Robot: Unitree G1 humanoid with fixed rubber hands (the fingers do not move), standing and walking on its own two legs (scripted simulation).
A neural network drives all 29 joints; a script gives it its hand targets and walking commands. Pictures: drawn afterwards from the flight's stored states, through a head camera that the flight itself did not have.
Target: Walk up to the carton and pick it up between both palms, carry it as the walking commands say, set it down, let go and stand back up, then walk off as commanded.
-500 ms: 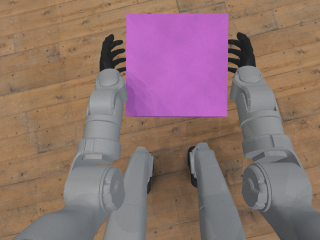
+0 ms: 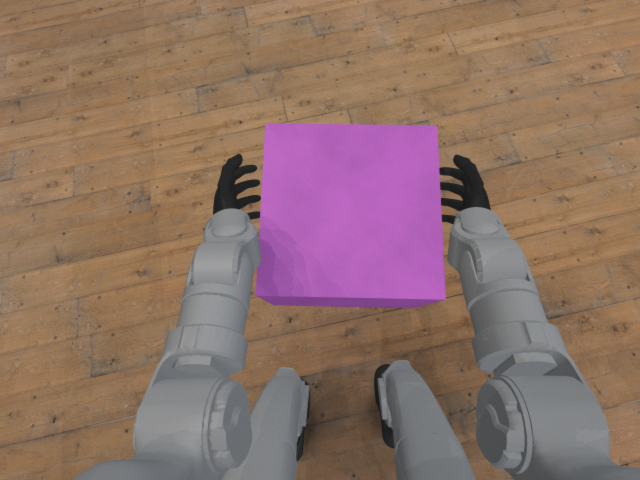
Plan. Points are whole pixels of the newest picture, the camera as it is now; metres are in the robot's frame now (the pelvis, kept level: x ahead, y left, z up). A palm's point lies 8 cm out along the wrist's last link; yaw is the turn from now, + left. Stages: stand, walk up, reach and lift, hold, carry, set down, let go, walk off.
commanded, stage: reach and lift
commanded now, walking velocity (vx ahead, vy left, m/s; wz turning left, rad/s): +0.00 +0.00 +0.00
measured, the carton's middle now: (346, 225) +0.44 -0.02 -0.10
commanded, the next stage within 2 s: hold in 1.70 s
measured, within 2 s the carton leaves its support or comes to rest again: neither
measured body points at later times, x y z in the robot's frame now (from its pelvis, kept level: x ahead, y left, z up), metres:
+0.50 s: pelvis +0.09 +0.00 +0.06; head +0.08 +0.00 +0.51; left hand +0.43 +0.14 +0.07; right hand +0.42 -0.17 +0.07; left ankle +0.11 +0.13 -0.68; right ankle +0.14 -0.13 -0.68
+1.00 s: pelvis +0.12 +0.00 +0.07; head +0.05 +0.00 +0.51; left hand +0.41 +0.15 +0.10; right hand +0.40 -0.16 +0.09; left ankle +0.11 +0.13 -0.68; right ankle +0.14 -0.13 -0.68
